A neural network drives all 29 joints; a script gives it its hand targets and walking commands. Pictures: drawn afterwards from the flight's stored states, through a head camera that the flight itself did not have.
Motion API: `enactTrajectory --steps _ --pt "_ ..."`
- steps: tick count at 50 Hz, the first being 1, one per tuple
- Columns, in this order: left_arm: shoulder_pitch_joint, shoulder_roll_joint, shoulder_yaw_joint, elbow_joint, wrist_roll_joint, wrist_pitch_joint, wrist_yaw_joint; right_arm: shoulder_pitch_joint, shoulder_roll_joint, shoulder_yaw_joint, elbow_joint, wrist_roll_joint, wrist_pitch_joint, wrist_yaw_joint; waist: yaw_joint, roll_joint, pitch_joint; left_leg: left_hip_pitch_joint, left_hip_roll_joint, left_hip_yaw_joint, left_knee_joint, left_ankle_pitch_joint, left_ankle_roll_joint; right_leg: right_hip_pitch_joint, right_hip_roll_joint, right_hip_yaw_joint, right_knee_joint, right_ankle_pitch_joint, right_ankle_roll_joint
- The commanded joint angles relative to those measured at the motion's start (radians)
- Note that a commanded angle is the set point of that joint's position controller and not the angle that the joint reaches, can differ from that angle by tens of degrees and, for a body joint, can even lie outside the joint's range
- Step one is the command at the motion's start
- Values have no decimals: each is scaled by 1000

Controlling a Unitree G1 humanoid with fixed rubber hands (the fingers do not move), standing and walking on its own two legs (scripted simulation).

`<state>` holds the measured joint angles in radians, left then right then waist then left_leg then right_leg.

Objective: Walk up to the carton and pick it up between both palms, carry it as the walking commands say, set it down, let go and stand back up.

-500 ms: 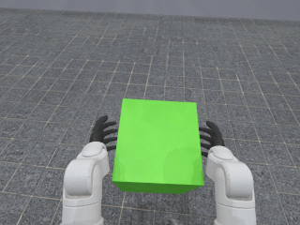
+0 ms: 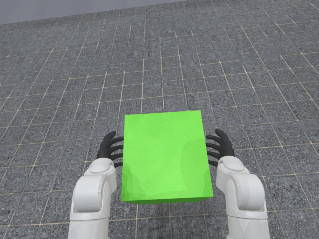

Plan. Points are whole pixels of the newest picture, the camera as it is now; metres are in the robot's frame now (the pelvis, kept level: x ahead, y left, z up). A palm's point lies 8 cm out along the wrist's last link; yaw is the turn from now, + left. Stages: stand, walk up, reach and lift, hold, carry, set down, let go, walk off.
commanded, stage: carry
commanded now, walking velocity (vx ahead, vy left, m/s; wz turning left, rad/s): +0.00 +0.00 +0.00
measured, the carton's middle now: (165, 162) +0.34 -0.01 -0.06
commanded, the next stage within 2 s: none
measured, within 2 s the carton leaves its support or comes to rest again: neither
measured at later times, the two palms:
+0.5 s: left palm (102, 103) +0.47 +0.15 +0.08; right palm (199, 92) +0.48 -0.13 +0.07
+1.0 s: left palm (117, 93) +0.55 +0.12 +0.04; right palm (203, 82) +0.56 -0.16 +0.03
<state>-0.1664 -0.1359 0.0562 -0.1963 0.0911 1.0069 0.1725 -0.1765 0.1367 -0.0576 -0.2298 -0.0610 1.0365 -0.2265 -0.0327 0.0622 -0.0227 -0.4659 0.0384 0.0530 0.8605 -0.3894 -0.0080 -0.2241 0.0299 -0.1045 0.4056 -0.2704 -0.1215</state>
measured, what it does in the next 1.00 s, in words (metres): walks ahead: left foot, then right foot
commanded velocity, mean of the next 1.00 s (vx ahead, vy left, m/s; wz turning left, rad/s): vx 0.00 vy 0.00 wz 0.00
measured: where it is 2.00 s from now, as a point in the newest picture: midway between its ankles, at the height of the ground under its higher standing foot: (176, 213)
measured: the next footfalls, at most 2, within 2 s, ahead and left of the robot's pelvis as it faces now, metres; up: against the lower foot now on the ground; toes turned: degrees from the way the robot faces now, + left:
left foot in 0.20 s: +0.18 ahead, +0.11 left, +0.00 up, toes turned +5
right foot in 0.42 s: +0.21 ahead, -0.12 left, +0.00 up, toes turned -1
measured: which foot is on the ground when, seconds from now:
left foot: up 0.00-0.18, down 0.20-1.00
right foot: down 0.00-0.26, up 0.28-0.40, down 0.42-1.00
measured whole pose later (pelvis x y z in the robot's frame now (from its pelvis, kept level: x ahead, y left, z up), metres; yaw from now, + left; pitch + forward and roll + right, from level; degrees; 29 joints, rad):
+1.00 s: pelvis +0.28 -0.03 +0.01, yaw +4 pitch +6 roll +1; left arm -0.17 -0.13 0.10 0.16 0.17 0.74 0.12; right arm -0.16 0.13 -0.11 0.17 -0.15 0.74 -0.12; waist -0.01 -0.01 -0.15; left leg -0.20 0.05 0.09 0.60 -0.18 0.01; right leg -0.21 -0.02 -0.12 0.56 -0.23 0.00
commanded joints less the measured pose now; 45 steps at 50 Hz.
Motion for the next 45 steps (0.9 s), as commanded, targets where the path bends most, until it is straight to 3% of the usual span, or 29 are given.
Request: enactTrajectory --steps 1,3,7,8,9,10,11,12,13,14,15,17,18,20,22,27,29,31,33,34,35,37,39,40,41,42,43,44,45 --pt "-349 -915 -469 -314 -296 -21 -171 -408 996 679 -276 335 -28 194 36 -283 -383 -143 -15 48 -16 110 7 464 -243 60 81 1156 93" --pt "-349 -892 -471 -370 -301 -11 -161 -346 992 665 -254 335 -12 193 44 -248 -399 -171 -32 77 -73 129 6 494 -223 87 118 1172 77" --pt "-297 -826 -457 -209 -256 23 -159 -252 892 542 -104 254 3 198 39 -164 -450 -26 -80 109 -269 302 31 453 -198 51 258 1214 94" --pt "-266 -763 -397 -54 -207 14 -165 -212 813 456 33 192 -13 202 20 -135 -465 83 -65 84 -360 478 45 407 -180 37 352 1224 113" --pt "-302 -761 -410 -67 -215 1 -173 -223 808 450 40 190 -26 209 6 -68 -508 248 -15 18 -392 795 61 294 -152 20 449 1103 153" --pt "-318 -793 -445 -68 -233 -1 -178 -208 814 450 26 184 -37 212 -16 64 -541 472 87 -107 -331 1211 137 50 -87 11 613 774 197" --pt "-326 -772 -410 22 -206 -12 -182 -234 790 419 97 165 -53 214 -24 219 -530 641 232 -293 -312 1569 255 -213 18 69 763 -73 200" --pt "-430 -879 -549 -242 -305 -15 -184 -330 925 556 -151 266 -52 218 -5 123 -480 617 281 -343 -335 1512 308 -264 32 145 729 -364 173" --pt "-412 -947 -579 -259 -326 -2 -190 -354 978 601 -220 290 -39 222 11 65 -436 550 299 -299 -355 1269 287 -254 -63 207 581 -341 146" --pt "-407 -919 -500 -112 -266 -13 -194 -354 932 518 -60 233 -44 236 13 61 -358 560 251 -258 -372 1154 240 -305 -97 172 337 -330 130" --pt "-419 -1006 -583 -245 -311 -7 -189 -386 1011 596 -204 304 -35 242 17 60 -323 516 219 -202 -402 1118 190 -276 -81 112 238 -306 112" --pt "-402 -976 -535 -212 -280 17 -166 -389 963 556 -155 311 -9 236 32 90 -367 397 181 -95 -360 1037 141 -53 -38 53 44 -110 130" --pt "-354 -868 -424 -68 -217 12 -161 -372 855 462 -35 263 -15 234 35 50 -371 348 164 -109 -359 902 116 28 -27 45 3 -4 129" --pt "-367 -856 -429 -119 -244 9 -153 -345 837 457 -65 256 -17 216 31 -42 -431 269 106 -99 -310 682 46 171 -139 144 56 387 110" --pt "-354 -800 -373 -21 -221 -4 -148 -333 762 383 -1 199 -30 207 28 -100 -421 242 81 -94 -336 561 35 144 -171 149 103 446 107" --pt "-365 -776 -322 223 -137 -51 -183 -344 747 328 243 112 -83 245 29 -8 -313 296 107 -88 -311 685 41 28 -166 121 101 375 106" --pt "-487 -864 -431 -58 -252 -63 -169 -424 847 406 9 212 -91 229 27 -26 -336 294 110 -70 -257 836 38 62 -158 105 133 539 105" --pt "-412 -802 -333 176 -165 -83 -179 -423 766 333 161 149 -120 234 28 -42 -377 295 96 -53 -232 830 36 111 -157 95 173 668 97" --pt "-435 -854 -387 -18 -243 -106 -156 -463 819 393 -42 232 -139 213 34 -79 -409 285 71 -47 -230 797 38 170 -127 63 155 706 97" --pt "-325 -720 -243 332 -82 -122 -186 -336 718 272 309 68 -152 240 31 -123 -410 274 76 -49 -233 737 40 174 -137 73 136 716 105" --pt "-435 -850 -385 13 -228 -139 -174 -470 825 412 -28 212 -172 223 29 -130 -417 251 72 -33 -210 718 34 207 -148 57 159 794 106" --pt "-351 -781 -322 200 -150 -151 -183 -366 768 358 190 135 -182 232 28 -156 -442 202 37 7 -241 533 24 288 -178 82 201 955 87" --pt "-392 -813 -384 59 -182 -190 -191 -407 813 431 55 181 -210 248 29 -197 -457 216 19 20 -303 486 38 296 -173 74 228 1033 76" --pt "-329 -746 -304 250 -101 -195 -201 -377 744 361 225 111 -222 257 33 -162 -432 244 18 26 -292 568 40 255 -162 61 238 998 92" --pt "-373 -745 -317 153 -137 -221 -199 -427 750 380 142 149 -248 256 29 -137 -455 303 22 13 -270 685 43 213 -151 50 272 979 108" --pt "-348 -685 -261 314 -67 -255 -214 -372 697 313 339 74 -280 273 28 -87 -421 349 31 18 -288 748 42 146 -127 40 245 819 116" --pt "-420 -720 -322 143 -139 -277 -206 -444 730 369 175 140 -305 262 27 -60 -406 388 40 15 -265 831 41 103 -115 29 219 754 128" --pt "-357 -694 -306 273 -85 -296 -223 -371 703 345 309 84 -324 282 28 -24 -426 414 40 22 -271 873 43 84 -102 26 210 688 125" --pt "-378 -711 -335 226 -103 -316 -224 -422 704 378 232 118 -346 288 26 11 -396 431 54 10 -276 923 51 47 -90 15 187 572 125"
